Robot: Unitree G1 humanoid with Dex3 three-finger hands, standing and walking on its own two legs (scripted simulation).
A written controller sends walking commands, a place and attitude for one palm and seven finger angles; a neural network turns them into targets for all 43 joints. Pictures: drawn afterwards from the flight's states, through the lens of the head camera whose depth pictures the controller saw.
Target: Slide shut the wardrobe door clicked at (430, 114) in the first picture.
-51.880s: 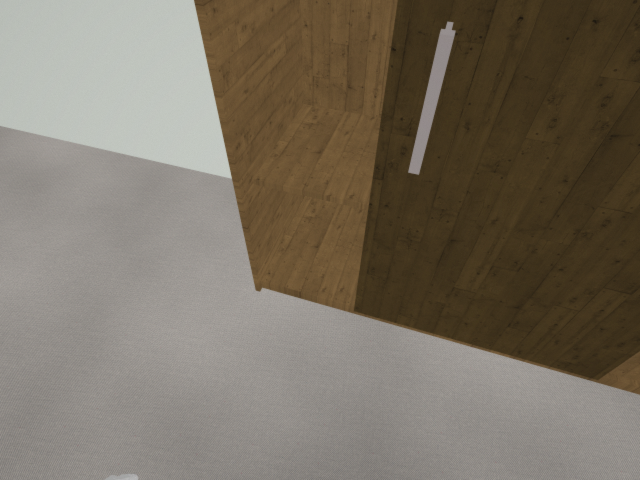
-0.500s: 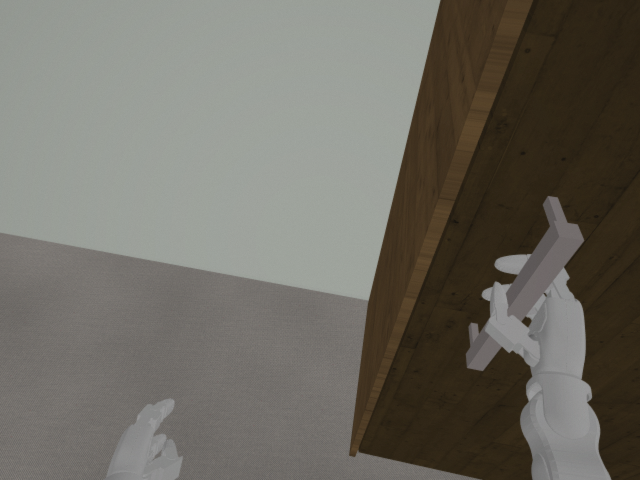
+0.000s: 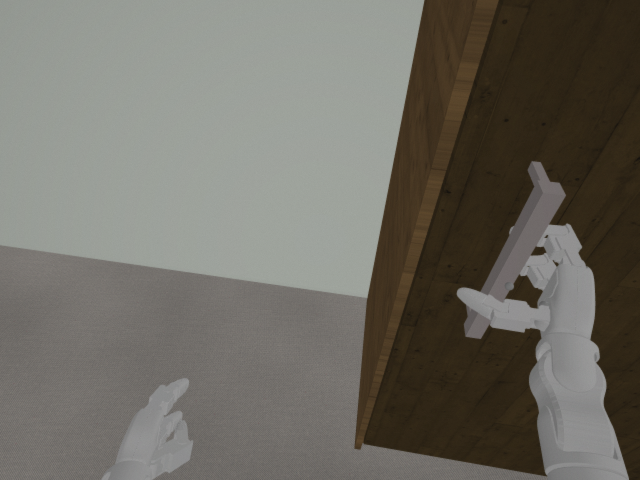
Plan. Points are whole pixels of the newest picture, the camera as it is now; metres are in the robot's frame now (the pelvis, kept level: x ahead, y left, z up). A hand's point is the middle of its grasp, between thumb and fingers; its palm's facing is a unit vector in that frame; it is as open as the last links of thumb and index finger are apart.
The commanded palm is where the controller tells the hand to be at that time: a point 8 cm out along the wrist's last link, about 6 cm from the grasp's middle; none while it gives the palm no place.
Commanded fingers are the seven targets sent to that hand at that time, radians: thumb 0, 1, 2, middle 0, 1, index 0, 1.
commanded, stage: loosen the grip on the handle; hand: right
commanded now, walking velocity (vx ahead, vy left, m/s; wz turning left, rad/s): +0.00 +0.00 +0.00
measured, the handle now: (501, 260) +0.37 -0.22 +0.12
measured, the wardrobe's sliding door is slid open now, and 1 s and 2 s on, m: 0.00 0.00 0.00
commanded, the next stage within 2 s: slip the hand off the handle in 0.28 s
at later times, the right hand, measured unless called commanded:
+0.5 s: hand (510, 288) +0.32 -0.21 +0.12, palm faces +0.24 +0.96 -0.16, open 14.6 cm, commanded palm +0.28 -0.26 +0.13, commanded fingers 0.00 0.55 -0.20 0.25 1.15 0.25 1.15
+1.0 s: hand (569, 296) +0.31 -0.28 +0.12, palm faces +0.30 +0.94 -0.18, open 14.7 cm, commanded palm +0.27 -0.31 +0.13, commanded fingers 0.00 0.55 -0.20 0.25 1.15 0.25 1.15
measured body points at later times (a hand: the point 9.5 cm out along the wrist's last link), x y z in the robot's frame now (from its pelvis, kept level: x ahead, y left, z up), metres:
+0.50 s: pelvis +0.03 -0.02 +0.00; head +0.01 -0.01 +0.45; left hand +0.19 +0.21 -0.09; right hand +0.30 -0.26 +0.13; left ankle +0.01 +0.08 -0.73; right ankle +0.10 -0.10 -0.73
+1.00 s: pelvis +0.03 -0.02 +0.00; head +0.02 -0.02 +0.45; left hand +0.21 +0.21 -0.08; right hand +0.29 -0.33 +0.13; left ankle +0.01 +0.08 -0.73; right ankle +0.10 -0.10 -0.73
